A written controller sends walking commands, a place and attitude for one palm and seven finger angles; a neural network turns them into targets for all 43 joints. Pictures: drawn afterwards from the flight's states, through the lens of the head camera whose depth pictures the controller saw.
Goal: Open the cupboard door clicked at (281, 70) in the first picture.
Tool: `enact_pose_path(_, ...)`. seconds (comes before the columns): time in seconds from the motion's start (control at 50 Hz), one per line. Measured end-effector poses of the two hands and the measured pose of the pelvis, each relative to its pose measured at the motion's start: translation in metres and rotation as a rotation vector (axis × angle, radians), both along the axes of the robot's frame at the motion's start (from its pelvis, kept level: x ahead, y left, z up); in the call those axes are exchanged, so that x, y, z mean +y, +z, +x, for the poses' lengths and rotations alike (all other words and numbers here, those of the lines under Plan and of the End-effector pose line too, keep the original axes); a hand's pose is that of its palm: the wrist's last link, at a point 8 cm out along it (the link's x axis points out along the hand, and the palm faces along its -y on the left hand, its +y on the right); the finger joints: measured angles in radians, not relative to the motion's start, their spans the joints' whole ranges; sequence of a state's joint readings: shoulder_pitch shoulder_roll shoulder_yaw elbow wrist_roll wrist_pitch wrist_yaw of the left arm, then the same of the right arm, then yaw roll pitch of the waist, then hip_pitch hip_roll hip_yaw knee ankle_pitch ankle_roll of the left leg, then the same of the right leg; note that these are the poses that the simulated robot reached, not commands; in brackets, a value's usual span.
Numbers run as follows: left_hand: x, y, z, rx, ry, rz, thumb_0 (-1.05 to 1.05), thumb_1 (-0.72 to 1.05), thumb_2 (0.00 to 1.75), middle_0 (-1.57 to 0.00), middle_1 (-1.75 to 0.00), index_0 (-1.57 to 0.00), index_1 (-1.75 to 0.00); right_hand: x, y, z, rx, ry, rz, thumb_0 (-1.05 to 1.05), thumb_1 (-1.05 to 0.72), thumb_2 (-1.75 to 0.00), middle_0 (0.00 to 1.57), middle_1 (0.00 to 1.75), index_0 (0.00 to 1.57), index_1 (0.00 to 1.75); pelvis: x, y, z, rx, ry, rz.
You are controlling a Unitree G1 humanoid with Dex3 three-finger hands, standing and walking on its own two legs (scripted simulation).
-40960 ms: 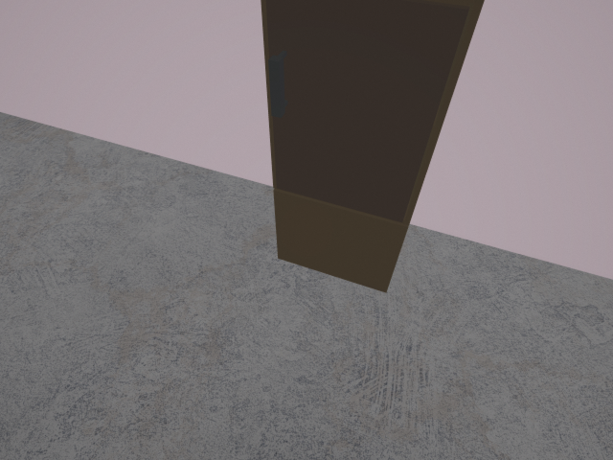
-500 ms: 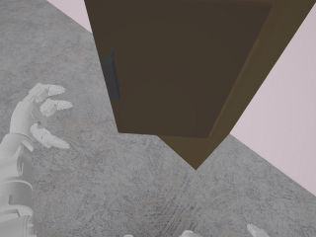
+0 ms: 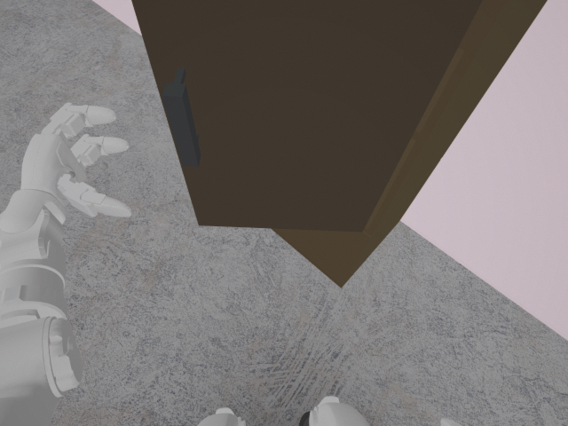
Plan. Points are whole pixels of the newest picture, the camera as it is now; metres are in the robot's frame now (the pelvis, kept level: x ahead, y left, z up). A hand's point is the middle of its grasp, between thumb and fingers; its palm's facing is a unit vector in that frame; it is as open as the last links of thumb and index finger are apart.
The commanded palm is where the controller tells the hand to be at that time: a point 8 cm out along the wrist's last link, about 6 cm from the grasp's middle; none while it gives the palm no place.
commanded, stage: move the hooked fingers beside the handle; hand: left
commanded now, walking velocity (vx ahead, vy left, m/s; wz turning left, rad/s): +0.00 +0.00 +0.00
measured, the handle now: (186, 119) +0.55 +0.15 +0.08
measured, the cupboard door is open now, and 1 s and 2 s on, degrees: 42 42 42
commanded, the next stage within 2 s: slide the fingers in behind the handle in 1.18 s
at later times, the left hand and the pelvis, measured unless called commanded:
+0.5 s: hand (124, 133) +0.51 +0.23 +0.09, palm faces -0.05 -1.00 -0.01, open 13.9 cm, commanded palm +0.48 +0.27 +0.08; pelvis +0.01 +0.00 -0.01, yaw -2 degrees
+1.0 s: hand (125, 139) +0.50 +0.23 +0.08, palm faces -0.04 -1.00 -0.01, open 13.9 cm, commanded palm +0.48 +0.27 +0.08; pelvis +0.02 +0.01 -0.01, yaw -1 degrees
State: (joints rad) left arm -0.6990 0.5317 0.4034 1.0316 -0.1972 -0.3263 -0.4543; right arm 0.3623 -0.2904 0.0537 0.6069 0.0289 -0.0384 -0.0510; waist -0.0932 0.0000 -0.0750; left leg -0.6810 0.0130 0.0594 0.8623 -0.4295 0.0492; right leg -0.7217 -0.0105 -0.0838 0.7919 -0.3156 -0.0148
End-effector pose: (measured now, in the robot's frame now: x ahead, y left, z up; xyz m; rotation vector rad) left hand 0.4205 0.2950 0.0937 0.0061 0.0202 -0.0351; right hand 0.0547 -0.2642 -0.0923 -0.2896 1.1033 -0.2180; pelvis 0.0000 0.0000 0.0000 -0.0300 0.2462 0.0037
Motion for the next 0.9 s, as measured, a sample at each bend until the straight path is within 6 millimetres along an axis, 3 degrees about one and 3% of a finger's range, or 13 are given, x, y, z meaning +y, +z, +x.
enact_pose_path(0.26,-0.003,-0.002,0.042,0.006,-0.008,0.005,-0.01,-0.49,0.30,-0.30,-1.20,-0.30,-1.20,-0.006,-0.003,-0.052,0.169,-0.081,-0.025,0.01,-0.91,-0.90,0.20,0.30,0.20,0.30,0.000,-0.006,0.001,0.057,-0.012,-0.008)
enact_pose_path(0.44,-0.009,-0.003,0.065,0.016,-0.008,-0.004,-0.01,-0.49,0.30,-0.30,-1.20,-0.30,-1.20,-0.001,-0.003,-0.068,0.238,-0.113,-0.021,0.01,-0.91,-0.90,0.20,0.30,0.20,0.30,0.003,-0.008,0.005,0.085,-0.020,-0.013)
enact_pose_path(0.62,-0.010,-0.011,0.068,0.009,-0.005,-0.004,-0.01,-0.49,0.30,-0.30,-1.20,-0.30,-1.20,0.006,-0.004,-0.060,0.242,-0.126,0.002,0.00,-0.91,-0.90,0.20,0.30,0.20,0.30,0.005,-0.007,0.013,0.096,-0.033,-0.014)
enact_pose_path(0.9,-0.007,-0.012,0.059,0.013,-0.003,-0.001,-0.01,-0.50,0.30,-0.30,-1.20,-0.30,-1.20,0.007,-0.007,-0.021,0.175,-0.069,0.000,0.00,-0.91,-0.90,0.20,0.30,0.20,0.30,0.007,-0.006,0.017,0.082,-0.011,-0.020)
